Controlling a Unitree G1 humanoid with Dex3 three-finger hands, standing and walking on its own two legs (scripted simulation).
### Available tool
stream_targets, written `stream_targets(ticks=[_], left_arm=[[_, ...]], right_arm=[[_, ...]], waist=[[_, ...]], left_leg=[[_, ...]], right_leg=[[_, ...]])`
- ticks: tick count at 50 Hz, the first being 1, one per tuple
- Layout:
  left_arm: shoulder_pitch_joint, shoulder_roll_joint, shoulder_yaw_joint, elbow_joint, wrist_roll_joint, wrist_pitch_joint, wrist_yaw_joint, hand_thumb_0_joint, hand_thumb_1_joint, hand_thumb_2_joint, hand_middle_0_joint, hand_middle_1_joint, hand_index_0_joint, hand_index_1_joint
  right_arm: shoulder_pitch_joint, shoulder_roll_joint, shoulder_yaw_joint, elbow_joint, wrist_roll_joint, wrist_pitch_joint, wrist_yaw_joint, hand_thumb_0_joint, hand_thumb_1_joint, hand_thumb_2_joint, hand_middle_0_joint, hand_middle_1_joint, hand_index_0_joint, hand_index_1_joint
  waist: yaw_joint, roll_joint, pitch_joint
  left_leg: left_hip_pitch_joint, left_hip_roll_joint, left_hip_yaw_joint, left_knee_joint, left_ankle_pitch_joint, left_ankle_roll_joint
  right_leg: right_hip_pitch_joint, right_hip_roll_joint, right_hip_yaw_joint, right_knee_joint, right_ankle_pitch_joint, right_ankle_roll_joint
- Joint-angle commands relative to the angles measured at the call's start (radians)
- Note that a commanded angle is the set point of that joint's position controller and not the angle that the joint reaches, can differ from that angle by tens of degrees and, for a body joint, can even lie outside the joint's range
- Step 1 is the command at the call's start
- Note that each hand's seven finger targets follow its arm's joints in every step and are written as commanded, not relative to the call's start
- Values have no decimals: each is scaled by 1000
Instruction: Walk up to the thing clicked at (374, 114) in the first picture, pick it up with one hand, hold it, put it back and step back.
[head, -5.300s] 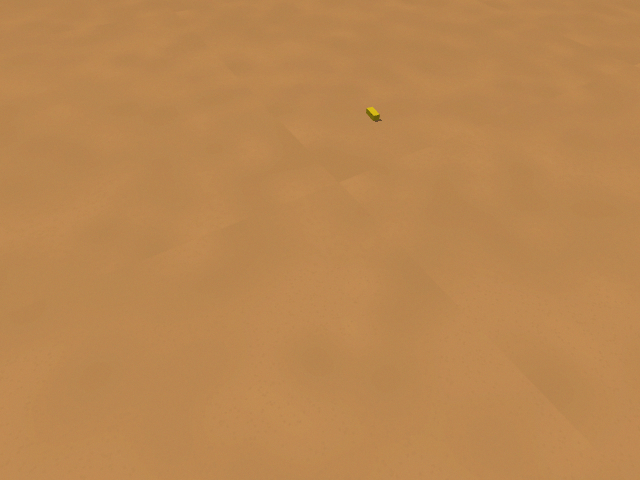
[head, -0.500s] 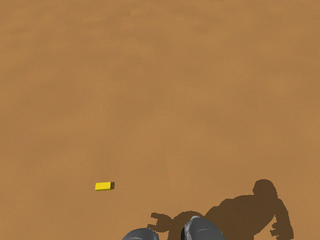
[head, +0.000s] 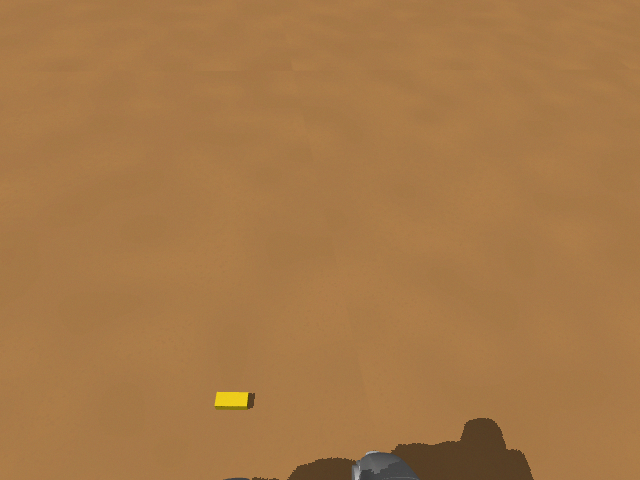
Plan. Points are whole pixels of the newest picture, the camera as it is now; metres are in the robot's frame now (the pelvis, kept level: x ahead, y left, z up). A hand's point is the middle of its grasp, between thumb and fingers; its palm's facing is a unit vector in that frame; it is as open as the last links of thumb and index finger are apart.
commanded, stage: walk up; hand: left
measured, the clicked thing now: (232, 400) +0.45 +0.21 -0.71
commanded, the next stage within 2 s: none
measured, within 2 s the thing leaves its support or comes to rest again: neither
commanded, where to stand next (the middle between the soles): +0.07 -0.06 m, yaw -1 degrees
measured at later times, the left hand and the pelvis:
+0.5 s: hand (156, 473) +0.17 +0.22 -0.13, palm faces -0.08 -0.92 -0.37, open 7.4 cm; pelvis +0.03 -0.04 +0.01, yaw -3 degrees
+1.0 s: hand out of the picture +0.12 +0.19 -0.11, palm faces -0.06 -0.94 -0.34, open 7.4 cm; pelvis +0.02 -0.06 +0.04, yaw -3 degrees
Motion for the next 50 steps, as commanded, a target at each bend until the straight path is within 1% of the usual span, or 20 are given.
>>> stream_targets(ticks=[1,5,8,10,11,12,13,14,17,22,23,24,26,28,29,31,33,35,42,50], left_arm=[[-57,165,46,-95,10,-2,-13,0,900,900,-200,-300,-200,-300],[-110,149,53,-143,22,10,-25,0,900,900,-200,-300,-200,-300],[-122,117,49,-162,17,7,-33,0,900,900,-200,-300,-200,-300],[-42,96,44,-136,11,-6,-32,0,900,900,-200,-300,-200,-300],[22,139,58,-110,11,-15,-24,0,900,900,-200,-300,-200,-300],[76,219,81,-108,16,-23,-17,0,900,900,-200,-300,-200,-300],[55,235,77,-123,-1,-20,-16,0,900,900,-200,-300,-200,-300],[0,234,67,-138,-1,-16,-18,0,900,900,-200,-300,-200,-300],[-57,149,34,-146,1,-4,-9,0,900,900,-200,-300,-200,-300],[-179,135,9,-169,-20,-6,-8,0,900,900,-200,-300,-200,-300],[-184,111,1,-172,-29,-5,-10,0,900,900,-200,-300,-200,-300],[-169,79,-9,-168,-37,-2,-11,0,900,900,-200,-300,-200,-300],[-96,113,2,-106,-34,17,-6,0,900,900,-200,-300,-200,-300],[-76,105,10,-67,-19,1,-15,0,900,900,-200,-300,-200,-300],[-100,111,12,-61,-16,-8,-20,0,900,900,-200,-300,-200,-300],[-166,154,10,-75,-14,-22,-21,0,900,900,-200,-300,-200,-300],[-233,151,1,-71,-11,-22,-23,0,900,900,-200,-300,-200,-300],[-223,120,-11,-50,-12,-24,-23,0,900,900,-200,-300,-200,-300],[-234,108,-17,-3,-15,-32,-21,0,900,900,-200,-300,-200,-300],[-256,90,-20,40,-21,-23,-24,0,900,900,-200,-300,-200,-300]], right_arm=[[30,-393,-117,-49,0,-60,-57,0,-900,-900,200,300,200,300],[102,-377,-117,-51,10,-71,-90,0,-900,-900,200,300,200,300],[107,-371,-114,-60,17,-72,-102,0,-900,-900,200,300,200,300],[14,-356,-100,-85,24,-65,-98,0,-900,-900,200,300,200,300],[-11,-312,-82,-99,35,-64,-94,0,-900,-900,200,300,200,300],[-4,-259,-59,-109,46,-63,-92,0,-900,-900,200,300,200,300],[-45,-233,-51,-112,46,-60,-103,0,-900,-900,200,300,200,300],[-65,-260,-59,-94,33,-54,-113,0,-900,-900,200,300,200,300],[-30,-250,-48,-42,42,-63,-91,0,-900,-900,200,300,200,300],[71,-233,-46,33,38,-72,-74,0,-900,-900,200,300,200,300],[61,-257,-55,33,27,-74,-74,0,-900,-900,200,300,200,300],[18,-317,-63,9,12,-77,-73,0,-900,-900,200,300,200,300],[-143,-378,-64,-33,18,-72,-63,0,-900,-900,200,300,200,300],[-217,-317,-44,-27,13,-60,-57,0,-900,-900,200,300,200,300],[-213,-289,-35,-20,15,-53,-52,0,-900,-900,200,300,200,300],[-180,-251,-25,5,27,-46,-43,0,-900,-900,200,300,200,300],[-171,-250,-27,39,24,-40,-34,0,-900,-900,200,300,200,300],[-201,-254,-27,48,26,-44,-27,0,-900,-900,200,300,200,300],[-225,-222,-6,102,29,-41,-25,0,-900,-900,200,300,200,300],[-244,-222,0,159,23,-36,-22,0,-900,-900,200,300,200,300]], waist=[[-19,291,19],[-32,249,-60],[-35,244,-112],[30,210,-161],[70,109,-207],[105,-58,-247],[107,-141,-230],[85,-118,-171],[32,-58,-80],[-35,-52,-126],[-39,-8,-145],[-28,102,-150],[24,167,-94],[68,143,-57],[55,108,-39],[8,46,-35],[-22,41,-8],[-6,50,-46],[7,-49,-107],[6,11,-119]], left_leg=[[140,241,-371,-359,235,244],[280,279,-340,-226,732,286],[298,257,-298,-169,826,268],[207,179,-165,-62,731,206],[82,104,-65,53,662,129],[-126,10,2,239,449,65],[-276,-78,53,289,-57,61],[-230,-37,6,260,-236,59],[-184,-22,15,151,-151,72],[125,-47,76,-266,331,78],[201,-2,-13,-290,428,103],[223,143,-255,-353,460,165],[15,345,-451,-439,283,341],[-109,203,-255,-387,178,222],[-103,107,-141,-335,172,142],[-11,-5,-42,-233,141,74],[126,-5,-37,-266,102,71],[144,37,-84,-323,130,96],[202,29,-39,-371,313,74],[244,49,-48,-453,338,66]], right_leg=[[-127,-34,28,-29,-59,0],[-143,-35,13,-48,-87,-6],[-84,-17,-18,-161,-47,-16],[105,9,-65,-399,133,-33],[300,-13,-15,-473,348,-51],[485,-154,245,-469,541,-124],[520,-293,446,-505,691,-269],[410,-344,484,-505,724,-316],[351,-186,202,-414,868,-220],[207,-127,102,-315,657,-137],[140,-106,89,-266,542,-94],[57,-37,47,-176,385,-37],[179,-3,20,-139,-88,-10],[313,-22,34,-340,10,-34],[302,-44,78,-457,142,-57],[175,-149,259,-585,145,-105],[41,-161,257,-631,18,-96],[99,-105,168,-628,61,-54],[230,-121,137,-668,297,-34],[274,-109,112,-742,237,-21]])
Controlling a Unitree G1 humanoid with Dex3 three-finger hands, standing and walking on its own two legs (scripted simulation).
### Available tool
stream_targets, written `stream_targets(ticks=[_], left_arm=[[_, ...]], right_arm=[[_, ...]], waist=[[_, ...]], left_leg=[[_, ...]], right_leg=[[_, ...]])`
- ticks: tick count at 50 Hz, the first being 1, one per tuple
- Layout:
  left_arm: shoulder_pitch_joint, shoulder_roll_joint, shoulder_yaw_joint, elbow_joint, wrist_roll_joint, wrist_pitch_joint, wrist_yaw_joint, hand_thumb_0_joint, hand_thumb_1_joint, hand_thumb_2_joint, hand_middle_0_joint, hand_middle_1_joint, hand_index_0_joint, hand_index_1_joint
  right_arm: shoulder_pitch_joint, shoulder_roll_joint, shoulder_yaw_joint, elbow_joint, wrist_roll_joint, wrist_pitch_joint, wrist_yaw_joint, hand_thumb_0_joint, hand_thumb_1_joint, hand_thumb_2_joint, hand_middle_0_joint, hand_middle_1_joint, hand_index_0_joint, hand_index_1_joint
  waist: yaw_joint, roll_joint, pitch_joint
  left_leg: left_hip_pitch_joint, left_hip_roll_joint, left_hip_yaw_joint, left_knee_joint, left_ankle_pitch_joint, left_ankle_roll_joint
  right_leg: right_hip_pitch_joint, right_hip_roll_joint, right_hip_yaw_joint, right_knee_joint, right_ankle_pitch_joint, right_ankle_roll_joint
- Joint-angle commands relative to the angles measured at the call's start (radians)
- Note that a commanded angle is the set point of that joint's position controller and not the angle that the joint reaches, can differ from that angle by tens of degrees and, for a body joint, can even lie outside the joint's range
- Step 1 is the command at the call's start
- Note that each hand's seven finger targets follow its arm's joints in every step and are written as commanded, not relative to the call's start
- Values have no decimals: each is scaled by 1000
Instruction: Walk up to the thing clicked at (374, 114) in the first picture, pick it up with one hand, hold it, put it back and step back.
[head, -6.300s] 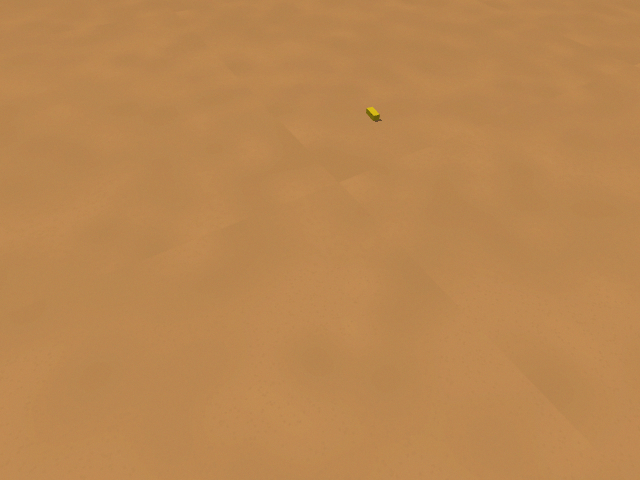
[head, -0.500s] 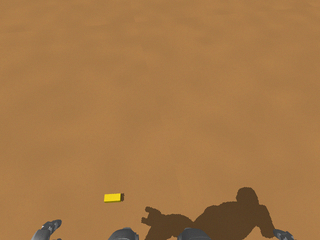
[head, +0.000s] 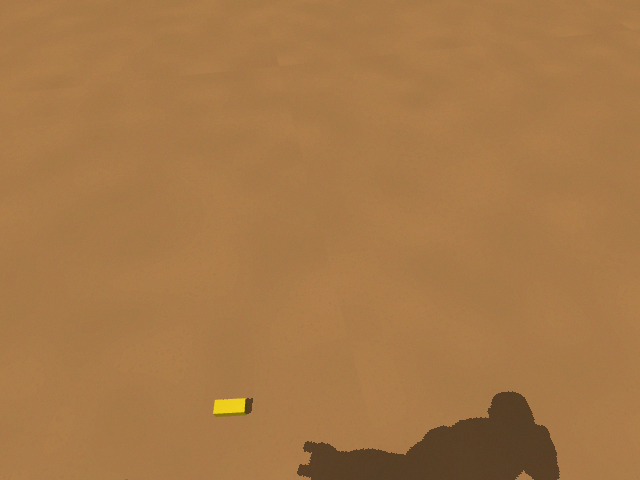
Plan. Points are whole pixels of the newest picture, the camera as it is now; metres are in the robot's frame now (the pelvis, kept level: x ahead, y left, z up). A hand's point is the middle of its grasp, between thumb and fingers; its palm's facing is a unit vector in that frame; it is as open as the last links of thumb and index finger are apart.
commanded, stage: walk up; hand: left
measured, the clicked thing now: (230, 407) +0.42 +0.29 -0.75
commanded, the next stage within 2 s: none
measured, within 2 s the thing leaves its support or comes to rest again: neither
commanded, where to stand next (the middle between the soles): +0.05 +0.00 m, yaw +2 degrees
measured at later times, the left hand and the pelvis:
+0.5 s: hand out of the picture +0.11 +0.28 -0.15, palm faces -0.01 -0.95 -0.30, open 7.4 cm; pelvis +0.02 +0.04 +0.01, yaw +0 degrees
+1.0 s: hand out of the picture +0.09 +0.28 -0.15, palm faces -0.01 -0.95 -0.31, open 7.4 cm; pelvis +0.02 +0.04 +0.01, yaw +0 degrees
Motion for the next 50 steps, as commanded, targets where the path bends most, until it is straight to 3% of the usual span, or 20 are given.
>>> stream_targets(ticks=[1,6,10,13,26,31,42,50], left_arm=[[-78,230,46,-55,-10,-21,13,0,900,900,-200,-300,-200,-300],[-91,227,44,-32,-10,-14,9,0,900,900,-200,-300,-200,-300],[-89,220,43,-22,-12,-13,6,0,900,900,-200,-300,-200,-300],[-72,212,38,-11,-13,-9,4,0,900,900,-200,-300,-200,-300],[-53,207,28,18,-10,-11,8,0,900,900,-200,-300,-200,-300],[-46,207,22,28,-6,-12,10,0,900,900,-200,-300,-200,-300],[-25,212,24,39,-1,-16,15,0,900,900,-200,-300,-200,-300],[-25,211,25,39,0,-15,15,0,900,900,-200,-300,-200,-300]], right_arm=[[-52,-189,-37,-44,-3,-32,-11,0,-900,-900,200,300,200,300],[-63,-190,-33,-29,-4,-35,-13,0,-900,-900,200,300,200,300],[-62,-191,-33,-23,-5,-42,-15,0,-900,-900,200,300,200,300],[-79,-196,-38,-24,-6,-44,-16,0,-900,-900,200,300,200,300],[-88,-181,-52,-24,-5,-44,-15,0,-900,-900,200,300,200,300],[-95,-180,-55,-21,-6,-37,-12,0,-900,-900,200,300,200,300],[-105,-173,-58,-21,-3,-34,-10,0,-900,-900,200,300,200,300],[-100,-172,-56,-16,-3,-33,-9,0,-900,-900,200,300,200,300]], waist=[[1,-47,-149],[0,-34,-108],[2,-8,-132],[9,23,-135],[1,5,-180],[-5,-8,-149],[-2,-1,-159],[-3,-4,-144]], left_leg=[[114,63,-76,-66,52,58],[76,71,-98,-127,-18,56],[75,86,-105,-151,44,55],[61,99,-125,-184,11,58],[137,106,-113,-194,149,58],[125,101,-119,-206,68,58],[152,97,-105,-202,122,56],[141,90,-106,-214,74,55]], right_leg=[[-17,-150,170,-220,46,-11],[2,-137,157,-238,25,-5],[60,-130,138,-226,102,-1],[88,-127,127,-222,107,1],[111,-134,112,-241,179,17],[92,-133,113,-263,150,20],[106,-140,105,-267,191,22],[99,-137,109,-270,180,20]])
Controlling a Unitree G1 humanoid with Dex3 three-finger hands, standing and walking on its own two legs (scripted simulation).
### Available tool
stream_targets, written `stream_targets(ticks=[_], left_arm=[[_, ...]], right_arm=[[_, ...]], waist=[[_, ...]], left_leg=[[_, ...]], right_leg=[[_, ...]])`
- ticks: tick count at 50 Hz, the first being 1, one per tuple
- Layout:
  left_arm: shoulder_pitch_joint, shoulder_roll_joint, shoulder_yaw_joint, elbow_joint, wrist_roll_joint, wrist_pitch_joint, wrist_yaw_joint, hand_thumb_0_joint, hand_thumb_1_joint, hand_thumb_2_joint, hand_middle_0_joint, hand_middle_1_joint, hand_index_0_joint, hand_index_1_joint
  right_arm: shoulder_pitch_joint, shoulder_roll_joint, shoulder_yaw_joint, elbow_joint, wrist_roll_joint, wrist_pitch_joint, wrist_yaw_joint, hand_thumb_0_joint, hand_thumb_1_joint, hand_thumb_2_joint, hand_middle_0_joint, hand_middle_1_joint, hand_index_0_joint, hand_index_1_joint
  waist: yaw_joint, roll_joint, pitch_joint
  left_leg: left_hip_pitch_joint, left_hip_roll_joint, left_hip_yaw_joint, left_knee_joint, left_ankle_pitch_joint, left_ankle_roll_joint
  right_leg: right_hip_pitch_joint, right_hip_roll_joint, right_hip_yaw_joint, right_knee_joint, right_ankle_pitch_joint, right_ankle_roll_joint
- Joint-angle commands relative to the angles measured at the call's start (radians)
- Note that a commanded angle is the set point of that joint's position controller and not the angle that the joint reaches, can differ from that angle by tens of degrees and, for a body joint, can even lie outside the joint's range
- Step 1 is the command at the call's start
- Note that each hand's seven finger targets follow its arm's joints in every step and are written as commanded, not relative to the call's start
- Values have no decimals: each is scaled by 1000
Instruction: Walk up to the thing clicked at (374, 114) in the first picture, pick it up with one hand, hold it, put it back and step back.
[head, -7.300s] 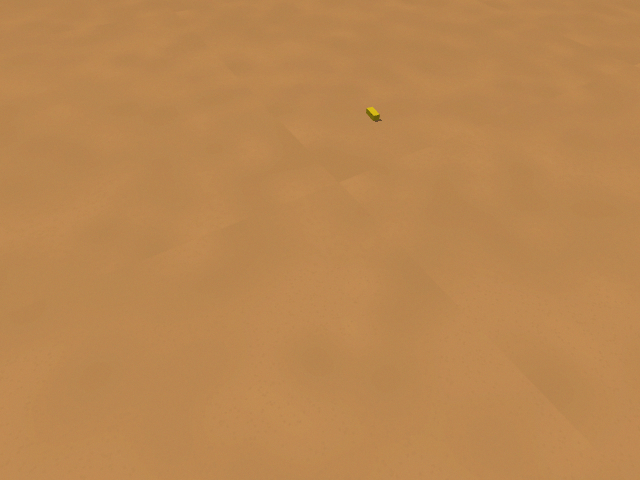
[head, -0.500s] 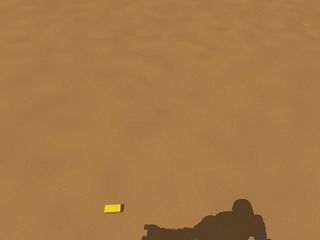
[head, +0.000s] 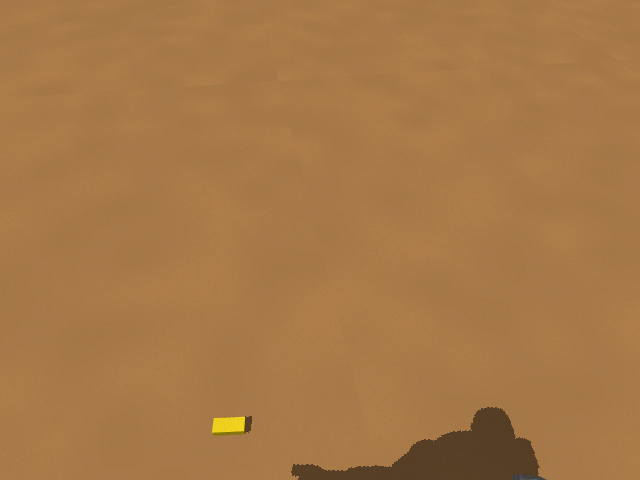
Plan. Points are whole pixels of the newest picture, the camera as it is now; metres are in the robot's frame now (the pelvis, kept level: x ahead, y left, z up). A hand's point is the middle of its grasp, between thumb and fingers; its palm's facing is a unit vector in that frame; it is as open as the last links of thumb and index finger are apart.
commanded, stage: walk up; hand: left
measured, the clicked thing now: (229, 426) +0.39 +0.26 -0.77
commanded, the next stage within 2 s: none
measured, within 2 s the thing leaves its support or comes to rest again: neither
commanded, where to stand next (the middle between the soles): +0.02 -0.03 m, yaw +2 degrees
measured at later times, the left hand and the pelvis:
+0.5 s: hand out of the picture +0.03 +0.22 -0.17, palm faces -0.01 -0.92 -0.40, open 7.4 cm; pelvis -0.04 -0.06 -0.03, yaw -1 degrees
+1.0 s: hand out of the picture -0.02 +0.30 -0.16, palm faces +0.06 -0.85 -0.53, open 7.4 cm; pelvis +0.00 -0.01 -0.04, yaw +5 degrees
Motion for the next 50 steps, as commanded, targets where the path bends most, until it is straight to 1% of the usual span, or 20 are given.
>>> stream_targets(ticks=[1,9,11,14,16,19,21,23,24,25,26,27,30,32,41,44,47,48,49,50], left_arm=[[-39,205,34,-55,-3,-15,13,0,900,900,-200,-300,-200,-300],[-45,208,38,-62,-1,-17,14,0,900,900,-200,-300,-200,-300],[-35,260,84,-120,5,27,11,0,900,900,-200,-300,-200,-300],[21,221,91,-165,7,57,5,0,900,900,-200,-300,-200,-300],[31,218,101,-203,12,89,-6,0,900,900,-200,-300,-200,-300],[66,203,101,-224,7,88,-16,0,900,900,-200,-300,-200,-300],[110,190,90,-198,3,53,-18,0,900,900,-200,-300,-200,-300],[209,189,86,-150,11,-5,0,0,900,900,-200,-300,-200,-300],[254,289,115,-151,28,-28,26,0,900,900,-200,-300,-200,-300],[238,408,144,-178,50,-45,54,0,900,900,-200,-300,-200,-300],[167,463,156,-210,53,-45,75,0,900,900,-200,-300,-200,-300],[116,470,153,-225,54,-52,79,0,900,900,-200,-300,-200,-300],[139,368,145,-231,26,-78,99,0,900,900,-200,-300,-200,-300],[216,343,139,-234,19,-86,103,0,900,900,-200,-300,-200,-300],[323,349,142,-304,22,-101,107,0,900,900,-200,-300,-200,-300],[334,358,130,-324,15,-96,111,0,900,900,-200,-300,-200,-300],[246,353,109,-369,1,-80,105,0,900,900,-200,-300,-200,-300],[263,300,91,-381,-10,-79,101,0,900,900,-200,-300,-200,-300],[304,208,69,-404,-21,-77,99,0,900,900,-200,-300,-200,-300],[326,233,69,-386,-28,-60,110,0,900,900,-200,-300,-200,-300]], right_arm=[[-50,-219,-43,-60,-2,-25,-14,0,-900,-900,200,300,200,300],[-43,-217,-40,-59,-2,-23,-14,0,-900,-900,200,300,200,300],[9,-305,-72,-73,7,-6,-40,0,-900,-900,200,300,200,300],[12,-342,-98,-125,3,-1,-52,0,-900,-900,200,300,200,300],[8,-358,-118,-168,-15,0,-63,0,-900,-900,200,300,200,300],[-37,-324,-118,-214,-40,0,-66,0,-900,-900,200,300,200,300],[-58,-286,-107,-230,-48,1,-44,0,-900,-900,200,300,200,300],[-57,-239,-93,-239,-49,40,-8,0,-900,-900,200,300,200,300],[-32,-189,-76,-263,-52,60,3,0,-900,-900,200,300,200,300],[13,-149,-66,-287,-69,75,13,0,-900,-900,200,300,200,300],[4,-227,-95,-304,-76,92,16,0,-900,-900,200,300,200,300],[-6,-259,-108,-291,-63,92,18,0,-900,-900,200,300,200,300],[89,-273,-122,-271,-64,99,55,0,-900,-900,200,300,200,300],[101,-247,-124,-288,-64,104,61,0,-900,-900,200,300,200,300],[10,-233,-136,-385,-74,92,89,0,-900,-900,200,300,200,300],[-9,-225,-132,-397,-69,85,92,0,-900,-900,200,300,200,300],[156,-248,-147,-359,-54,67,80,0,-900,-900,200,300,200,300],[254,-293,-167,-334,-51,56,64,0,-900,-900,200,300,200,300],[291,-369,-187,-347,-58,49,48,0,-900,-900,200,300,200,300],[253,-362,-174,-373,-25,47,32,0,-900,-900,200,300,200,300]], waist=[[-6,26,-96],[-7,15,-98],[-12,-7,-31],[-12,130,-130],[-13,180,-139],[18,163,-172],[33,168,-215],[69,99,-190],[82,-67,-117],[55,-194,-40],[51,-18,11],[35,-52,59],[-25,-40,25],[-6,-85,3],[51,-144,70],[61,-153,65],[-53,-127,-45],[-106,22,-118],[-109,306,-190],[-94,245,-252]], left_leg=[[42,131,-133,-66,43,10],[44,124,-125,-55,54,10],[-1,173,-162,42,422,53],[36,314,-280,19,507,184],[-50,396,-339,-26,355,262],[-57,306,-222,58,209,221],[-36,209,-153,96,-103,153],[-95,80,-51,281,-306,99],[-311,16,-26,456,-368,72],[-525,-66,-100,636,-470,10],[-516,4,-242,656,-377,3],[-475,38,-262,672,-354,11],[-486,-18,-252,719,-192,-3],[-454,-34,-241,737,-153,-5],[-456,29,-179,537,-219,6],[-360,35,-85,428,-237,30],[-10,-17,-30,226,-69,87],[166,-11,-61,125,111,115],[350,231,-387,158,428,193],[288,330,-534,110,433,287]], right_leg=[[-19,-103,90,-42,89,-35],[-14,-105,91,-55,93,-36],[-98,-62,41,118,212,-37],[-140,13,24,388,-184,-36],[-176,2,102,657,-377,-42],[-199,-13,144,643,-349,-62],[-124,-33,70,333,-283,-67],[37,19,19,-30,-110,-12],[126,-85,234,-99,-174,-1],[103,-286,543,-120,-173,-41],[-55,-400,579,-111,-218,-169],[-130,-404,573,-104,-235,-207],[55,-204,220,2,225,-64],[81,-198,168,43,410,-53],[97,-291,150,109,473,-211],[46,-270,108,169,538,-211],[-106,-178,9,404,532,-147],[-181,-94,-36,640,393,-88],[-410,64,-18,896,-218,-23],[-402,101,53,931,-472,-40]])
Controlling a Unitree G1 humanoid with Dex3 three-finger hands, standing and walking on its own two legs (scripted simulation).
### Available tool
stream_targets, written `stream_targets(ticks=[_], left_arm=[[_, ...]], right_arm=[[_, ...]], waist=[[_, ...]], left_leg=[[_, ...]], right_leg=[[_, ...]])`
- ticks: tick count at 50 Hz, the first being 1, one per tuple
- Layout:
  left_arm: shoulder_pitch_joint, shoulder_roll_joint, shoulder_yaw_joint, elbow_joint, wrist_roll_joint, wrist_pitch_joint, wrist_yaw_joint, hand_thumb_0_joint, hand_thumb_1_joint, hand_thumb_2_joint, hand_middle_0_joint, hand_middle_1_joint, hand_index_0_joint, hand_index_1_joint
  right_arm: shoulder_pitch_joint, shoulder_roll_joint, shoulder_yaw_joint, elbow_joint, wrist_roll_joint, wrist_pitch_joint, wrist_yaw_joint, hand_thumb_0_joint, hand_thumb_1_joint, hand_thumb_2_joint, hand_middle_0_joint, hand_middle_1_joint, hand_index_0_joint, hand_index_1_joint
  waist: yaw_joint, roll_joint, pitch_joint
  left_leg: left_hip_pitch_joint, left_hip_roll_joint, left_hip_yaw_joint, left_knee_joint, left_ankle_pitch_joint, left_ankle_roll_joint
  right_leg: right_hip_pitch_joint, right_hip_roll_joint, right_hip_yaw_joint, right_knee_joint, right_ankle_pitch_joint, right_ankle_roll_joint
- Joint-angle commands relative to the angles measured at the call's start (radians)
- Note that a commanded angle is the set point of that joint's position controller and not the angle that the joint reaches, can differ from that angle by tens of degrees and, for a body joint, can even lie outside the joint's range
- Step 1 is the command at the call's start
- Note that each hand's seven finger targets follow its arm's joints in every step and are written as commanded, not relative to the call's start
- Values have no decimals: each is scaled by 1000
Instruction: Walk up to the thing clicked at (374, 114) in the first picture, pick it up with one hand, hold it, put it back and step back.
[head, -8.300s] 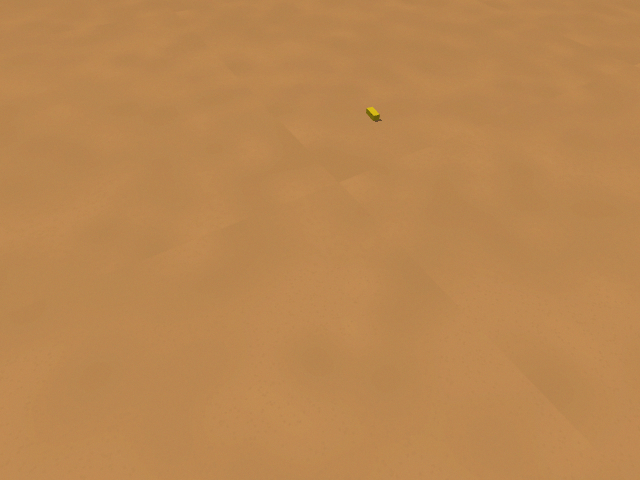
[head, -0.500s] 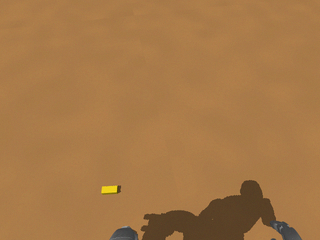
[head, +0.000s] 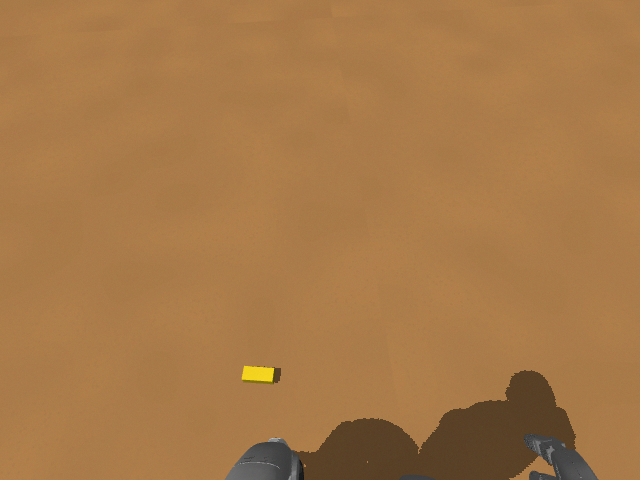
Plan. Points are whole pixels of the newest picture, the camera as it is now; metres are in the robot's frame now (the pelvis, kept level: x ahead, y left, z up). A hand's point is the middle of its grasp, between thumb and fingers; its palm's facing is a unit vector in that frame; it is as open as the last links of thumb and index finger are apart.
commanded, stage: walk up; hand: left
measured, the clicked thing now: (258, 375) +0.41 +0.23 -0.73
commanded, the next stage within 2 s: stand in 1.42 s
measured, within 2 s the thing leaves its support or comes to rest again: neither
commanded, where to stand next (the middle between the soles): +0.02 -0.02 m, yaw -3 degrees
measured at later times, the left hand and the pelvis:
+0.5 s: hand out of the picture +0.08 +0.26 -0.16, palm faces -0.17 -0.90 -0.39, open 7.4 cm; pelvis -0.04 -0.01 -0.01, yaw -8 degrees
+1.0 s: hand out of the picture +0.04 +0.31 -0.13, palm faces -0.12 -0.91 -0.41, open 7.4 cm; pelvis -0.05 +0.03 +0.01, yaw -6 degrees
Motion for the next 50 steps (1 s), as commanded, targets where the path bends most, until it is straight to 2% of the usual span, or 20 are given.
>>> stream_targets(ticks=[1,4,10,20,25,26,27,28,29,31,32,36,41,43,44,45,46,47,49,50], left_arm=[[38,180,17,-80,-22,7,25,0,900,900,-200,-300,-200,-300],[48,178,21,-49,-20,22,-12,0,900,900,-200,-300,-200,-300],[-1,158,45,-89,9,98,-29,0,900,900,-200,-300,-200,-300],[-39,165,42,-110,-26,83,-44,0,900,900,-200,-300,-200,-300],[38,166,55,-52,1,40,-35,0,900,900,-200,-300,-200,-300],[3,216,71,-59,22,29,-37,0,900,900,-200,-300,-200,-300],[-40,296,90,-86,34,28,-39,0,900,900,-200,-300,-200,-300],[-82,363,94,-115,39,30,-32,0,900,900,-200,-300,-200,-300],[-136,338,89,-118,29,31,-33,0,900,900,-200,-300,-200,-300],[-215,217,58,-114,22,25,-31,0,900,900,-200,-300,-200,-300],[-223,189,52,-107,23,17,-31,0,900,900,-200,-300,-200,-300],[-40,247,94,-108,40,2,-70,0,900,900,-200,-300,-200,-300],[-23,266,97,-102,24,3,-87,0,900,900,-200,-300,-200,-300],[-108,261,85,-123,20,2,-92,0,900,900,-200,-300,-200,-300],[-183,252,77,-140,17,6,-94,0,900,900,-200,-300,-200,-300],[-219,195,55,-153,18,16,-90,0,900,900,-200,-300,-200,-300],[-209,98,31,-173,11,20,-88,0,900,900,-200,-300,-200,-300],[-177,109,24,-174,5,22,-83,0,900,900,-200,-300,-200,-300],[-159,235,48,-142,3,19,-89,0,900,900,-200,-300,-200,-300],[-131,240,52,-111,-1,19,-97,0,900,900,-200,-300,-200,-300]], right_arm=[[153,-297,-81,-69,48,-36,-56,0,-900,-900,200,300,200,300],[26,-205,-39,-98,62,-54,-83,0,-900,-900,200,300,200,300],[65,-255,-44,-80,72,-95,-144,0,-900,-900,200,300,200,300],[-12,-231,-35,-164,31,-62,-115,0,-900,-900,200,300,200,300],[-27,-223,-24,-169,49,-17,-90,0,-900,-900,200,300,200,300],[21,-180,-10,-157,58,-15,-88,0,-900,-900,200,300,200,300],[34,-123,7,-171,63,-20,-95,0,-900,-900,200,300,200,300],[-61,-180,-10,-170,61,-21,-118,0,-900,-900,200,300,200,300],[-61,-220,-27,-144,54,-26,-124,0,-900,-900,200,300,200,300],[13,-217,-26,-76,82,-36,-111,0,-900,-900,200,300,200,300],[61,-183,-14,-53,85,-41,-107,0,-900,-900,200,300,200,300],[68,-265,-29,-49,48,-84,-69,0,-900,-900,200,300,200,300],[41,-212,-15,-66,32,-119,-50,0,-900,-900,200,300,200,300],[159,-200,-20,-36,34,-130,-45,0,-900,-900,200,300,200,300],[285,-197,-30,0,36,-134,-46,0,-900,-900,200,300,200,300],[416,-222,-53,43,32,-139,-54,0,-900,-900,200,300,200,300],[475,-302,-78,46,11,-147,-66,0,-900,-900,200,300,200,300],[403,-346,-79,-3,7,-155,-75,0,-900,-900,200,300,200,300],[286,-368,-78,-36,38,-159,-77,0,-900,-900,200,300,200,300],[262,-328,-63,-37,38,-168,-81,0,-900,-900,200,300,200,300]], waist=[[-112,171,-328],[-40,6,-207],[-30,14,-146],[-46,231,-306],[15,127,-365],[0,-28,-338],[-15,-268,-275],[50,-273,-254],[22,-256,-193],[-45,-167,-153],[-63,-209,-187],[65,-328,-197],[60,-282,-65],[-19,-266,-100],[-107,-229,-137],[-181,-67,-146],[-198,218,-134],[-143,164,-97],[-98,28,-25],[-68,-9,-16]], left_leg=[[324,384,-506,-322,388,303],[218,260,-248,-287,265,174],[212,365,-228,-217,825,234],[211,265,-83,-129,580,232],[174,194,-38,108,360,148],[-24,146,-28,204,135,89],[-261,0,-11,304,-312,14],[-166,-7,-158,432,-405,1],[-105,25,-187,468,-361,-10],[-95,-20,-176,455,-260,-9],[-99,-28,-144,392,-207,-23],[-302,-41,-56,248,-238,-30],[-190,0,-32,46,-278,-2],[1,10,1,-83,-179,24],[213,2,22,-204,-52,39],[417,-12,-37,-289,-13,31],[498,140,-380,-442,-273,36],[417,330,-718,-540,-522,83],[223,371,-713,-581,-658,164],[234,314,-606,-558,-539,132]], right_leg=[[-274,140,97,457,-186,-64],[-279,97,176,388,-41,-71],[-372,171,231,483,0,-22],[-253,125,69,211,27,-5],[-24,135,-13,-335,270,-21],[81,66,168,-328,341,-55],[92,-160,519,-357,418,-177],[-115,-298,659,-387,463,-338],[-234,-282,633,-397,443,-342],[-182,-111,330,-305,498,-244],[-125,-68,276,-329,354,-211],[179,-94,450,-468,-335,-262],[47,-156,416,-503,-126,-269],[-53,-131,326,-464,3,-235],[-187,-99,254,-388,12,-200],[-367,-6,155,-159,-42,-147],[-579,161,39,195,-103,-86],[-701,192,105,316,-52,-71],[-597,84,218,308,51,-88],[-571,77,231,306,109,-77]])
